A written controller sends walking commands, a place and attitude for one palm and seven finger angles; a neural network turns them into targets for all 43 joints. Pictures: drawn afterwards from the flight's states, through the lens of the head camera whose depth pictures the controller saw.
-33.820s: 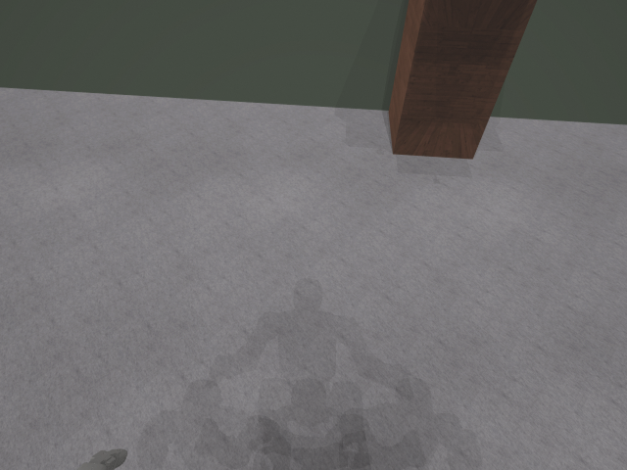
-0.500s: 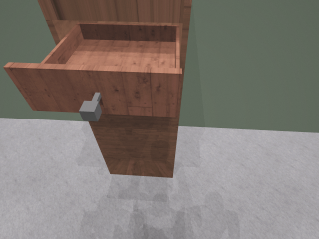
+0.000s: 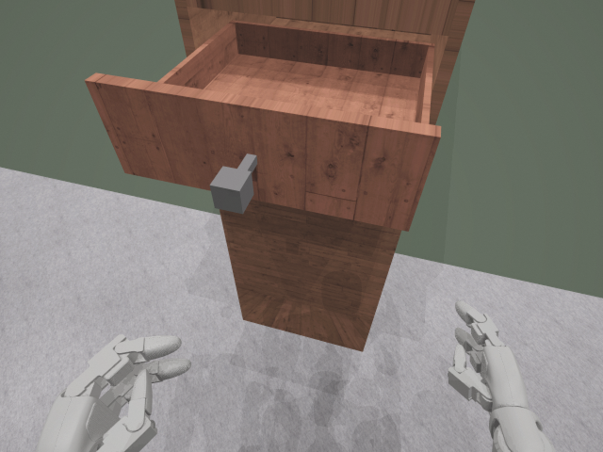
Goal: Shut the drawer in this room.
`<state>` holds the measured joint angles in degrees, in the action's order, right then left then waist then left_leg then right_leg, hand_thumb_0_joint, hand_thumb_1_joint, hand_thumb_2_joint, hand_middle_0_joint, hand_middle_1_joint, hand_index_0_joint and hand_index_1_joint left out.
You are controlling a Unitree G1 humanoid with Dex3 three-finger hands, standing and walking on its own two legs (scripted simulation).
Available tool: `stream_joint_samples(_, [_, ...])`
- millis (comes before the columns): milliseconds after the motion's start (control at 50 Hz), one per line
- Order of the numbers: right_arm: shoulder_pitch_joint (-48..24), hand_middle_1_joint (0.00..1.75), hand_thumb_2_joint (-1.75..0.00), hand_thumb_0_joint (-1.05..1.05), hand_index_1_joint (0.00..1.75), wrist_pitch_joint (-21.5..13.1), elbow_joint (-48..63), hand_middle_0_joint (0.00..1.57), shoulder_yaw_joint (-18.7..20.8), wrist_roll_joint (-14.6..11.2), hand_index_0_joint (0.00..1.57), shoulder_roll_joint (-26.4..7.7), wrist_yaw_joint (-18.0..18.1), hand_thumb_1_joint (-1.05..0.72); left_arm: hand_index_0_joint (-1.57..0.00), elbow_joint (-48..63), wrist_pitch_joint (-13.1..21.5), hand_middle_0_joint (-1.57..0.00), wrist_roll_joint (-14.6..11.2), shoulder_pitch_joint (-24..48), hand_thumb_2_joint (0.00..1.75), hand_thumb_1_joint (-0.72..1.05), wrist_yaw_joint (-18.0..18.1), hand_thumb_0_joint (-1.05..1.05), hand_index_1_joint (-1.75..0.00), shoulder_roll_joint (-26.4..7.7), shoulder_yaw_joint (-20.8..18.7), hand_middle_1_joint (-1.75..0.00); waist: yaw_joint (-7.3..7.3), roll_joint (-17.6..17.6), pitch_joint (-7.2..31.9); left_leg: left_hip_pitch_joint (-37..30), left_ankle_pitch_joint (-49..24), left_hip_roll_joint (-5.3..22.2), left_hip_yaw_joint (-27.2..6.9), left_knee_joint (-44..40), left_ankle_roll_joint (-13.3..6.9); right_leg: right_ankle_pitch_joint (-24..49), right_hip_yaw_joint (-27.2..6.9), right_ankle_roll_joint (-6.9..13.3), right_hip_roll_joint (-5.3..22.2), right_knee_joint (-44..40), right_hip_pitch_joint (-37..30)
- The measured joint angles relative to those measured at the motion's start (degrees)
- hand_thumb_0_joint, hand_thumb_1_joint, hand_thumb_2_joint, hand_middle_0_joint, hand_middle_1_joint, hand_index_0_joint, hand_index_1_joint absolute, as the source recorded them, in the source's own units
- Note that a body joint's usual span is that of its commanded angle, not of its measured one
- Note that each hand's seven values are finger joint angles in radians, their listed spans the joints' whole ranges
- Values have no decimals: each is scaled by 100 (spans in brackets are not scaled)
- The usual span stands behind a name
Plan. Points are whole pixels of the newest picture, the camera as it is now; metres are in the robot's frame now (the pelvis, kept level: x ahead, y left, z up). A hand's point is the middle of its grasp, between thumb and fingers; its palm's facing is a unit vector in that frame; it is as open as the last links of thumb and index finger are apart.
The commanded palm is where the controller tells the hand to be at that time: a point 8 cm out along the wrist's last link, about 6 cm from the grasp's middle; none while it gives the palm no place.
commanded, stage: raise the hand and make a fist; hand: left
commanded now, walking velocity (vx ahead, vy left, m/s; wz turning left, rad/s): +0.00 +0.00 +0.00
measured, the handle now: (239, 179) +0.34 +0.13 +0.22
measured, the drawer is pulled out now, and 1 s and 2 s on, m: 0.25 0.25 0.25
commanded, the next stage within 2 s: bring the fist close to the handle in 1.32 s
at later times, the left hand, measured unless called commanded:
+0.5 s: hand (163, 365) +0.14 +0.13 +0.21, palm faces -0.14 -0.98 -0.15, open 3.1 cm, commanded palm +0.11 +0.19 +0.22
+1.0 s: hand (122, 254) +0.16 +0.14 +0.32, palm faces -0.02 -0.91 -0.42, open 3.2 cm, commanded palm +0.13 +0.18 +0.32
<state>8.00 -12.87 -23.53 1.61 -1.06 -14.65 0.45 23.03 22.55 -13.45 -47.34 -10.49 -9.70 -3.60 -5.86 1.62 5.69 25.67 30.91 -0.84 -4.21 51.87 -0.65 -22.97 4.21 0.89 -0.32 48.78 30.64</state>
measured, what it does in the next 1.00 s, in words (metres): stands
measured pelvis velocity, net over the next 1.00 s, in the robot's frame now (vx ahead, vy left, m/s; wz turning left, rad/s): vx -0.03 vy -0.01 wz -0.04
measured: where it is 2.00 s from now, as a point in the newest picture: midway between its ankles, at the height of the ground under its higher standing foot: outside the picture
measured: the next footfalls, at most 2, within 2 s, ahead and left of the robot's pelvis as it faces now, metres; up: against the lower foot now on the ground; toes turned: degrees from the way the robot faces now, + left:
none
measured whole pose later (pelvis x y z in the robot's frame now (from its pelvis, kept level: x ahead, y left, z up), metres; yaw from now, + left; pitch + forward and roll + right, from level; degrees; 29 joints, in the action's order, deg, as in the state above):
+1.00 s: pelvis -0.03 -0.01 +0.03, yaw -2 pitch -6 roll +0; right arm 8.9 -12.9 -33.7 -6.0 -4.8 -15.0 1.2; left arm 43.0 -18.1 -16.4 -7.2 -15.4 -24.7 -17.7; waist -6.0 5.5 3.0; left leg 6.5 20.3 -0.6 -1.7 32.6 0.2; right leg -13.7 1.6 1.4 -0.7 32.8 13.5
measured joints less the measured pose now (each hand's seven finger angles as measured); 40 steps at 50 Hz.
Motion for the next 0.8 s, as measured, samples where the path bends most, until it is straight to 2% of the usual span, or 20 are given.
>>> stream_joint_samples(40, [72,30,-90,1,30,-90,-135,20,-181,2,20,105,-11,-91,-65,322,65,-64,49,412,91,91,-212,2,-78,103,274,-79,48,99,-18,56,3,-23,-47,67,-23,11,46,-24,25,3,9])
stream_joint_samples(80, [175,30,-90,1,30,-82,-267,20,-337,-16,21,271,-31,-91,-69,526,-100,-68,213,851,91,91,-464,2,-83,81,518,-83,137,159,-2,73,-17,-30,-28,56,-34,47,27,-43,30,-28,24])
stream_joint_samples(120, [310,30,-90,1,30,23,-379,21,-445,-71,21,451,-44,-90,-73,631,-543,-72,391,1139,91,90,-616,2,-87,-87,627,-87,243,188,-3,-36,-63,-27,68,-67,-44,101,-68,-57,21,-103,-32])
stream_joint_samples(160, [477,30,-90,1,30,182,-439,21,-504,-140,21,578,-23,-90,-77,697,-1156,-76,467,1212,90,90,-631,1,-91,-319,577,-92,360,207,-19,-242,-139,-35,199,-283,-64,164,-200,-72,20,-218,-154])
stream_joint_samples(200, [653,31,-90,1,30,307,-471,21,-522,-194,21,626,30,-90,-81,753,-1734,-81,349,1134,90,90,-514,1,-96,-506,383,-96,452,225,-42,-471,-231,-49,312,-526,-78,232,-317,-88,23,-357,-306])
stream_joint_samples(240, [812,31,-90,1,30,347,-516,21,-521,-238,21,604,84,-90,-86,832,-2120,-85,108,982,90,90,-310,1,-100,-596,63,-100,489,219,-60,-668,-319,-54,382,-739,-79,299,-390,-98,21,-500,-456])
stream_joint_samples(280, [962,31,-90,1,30,259,-574,21,-505,-267,21,529,114,-90,-89,988,-2262,-89,-135,823,90,89,-105,2,-104,-595,-283,-105,465,196,-71,-807,-388,-49,398,-885,-75,363,-408,-103,15,-634,-588])
stream_joint_samples(340, [1130,30,-90,2,30,-51,-663,21,-472,-279,21,317,101,-90,-95,1417,-2128,-95,-298,680,90,90,48,2,-111,-493,-519,-111,358,169,-93,-933,-451,-44,341,-980,-82,441,-352,-112,18,-801,-773])
stream_joint_samples(400, [1128,30,-90,2,30,-382,-772,21,-428,-296,21,84,97,-90,-101,1774,-1921,-101,-264,778,90,90,-52,2,-117,-279,-266,-118,269,188,-113,-1009,-501,-58,246,-1007,-104,512,-260,-132,43,-942,-937])
stream_joint_samples(440, [1028,30,-90,2,30,-512,-803,21,-404,-315,20,-7,121,-90,-105,1920,-1985,-105,-109,968,91,90,-126,2,-122,-234,-11,-122,231,178,-130,-1070,-545,-73,221,-1047,-116,558,-235,-140,60,-1009,-1020])
stream_joint_samples(480, [891,30,-90,2,30,-570,-767,21,-386,-333,20,-35,159,-90,-109,1995,-2200,-109,82,1205,90,90,-145,1,-126,-331,154,-126,211,164,-136,-1146,-595,-87,233,-1114,-119,597,-248,-139,73,-1050,-1082])
stream_joint_samples(540, [640,30,-90,2,30,-543,-654,20,-405,-356,20,5,220,-91,-116,2004,-2656,-115,208,1563,90,90,-79,1,-132,-659,82,-133,206,160,-145,-1288,-664,-96,293,-1237,-106,637,-310,-124,77,-1078,-1162])
stream_joint_samples(640, [339,30,-90,1,30,-518,-617,20,-566,-380,20,82,271,-91,-126,1846,-3258,-126,-104,2277,90,89,-1,2,-143,-974,-503,-144,160,233,-131,-1541,-763,-80,316,-1445,-68,696,-335,-92,60,-1200,-1369])
stream_joint_samples(720, [232,30,-90,1,30,-527,-752,20,-704,-393,20,94,227,-90,-133,1873,-3500,-132,-294,2866,90,89,-100,2,-151,-909,-854,-151,59,275,-97,-1723,-840,-57,274,-1612,-36,751,-293,-64,44,-1354,-1559])
stream_joint_samples(800, [156,30,-90,1,30,-436,-847,21,-772,-386,21,81,147,-90,-137,2032,-3685,-137,-302,3267,90,89,-274,1,-155,-834,-884,-156,-14,298,-134,-1833,-915,-45,247,-1741,-9,802,-265,-38,36,-1455,-1664])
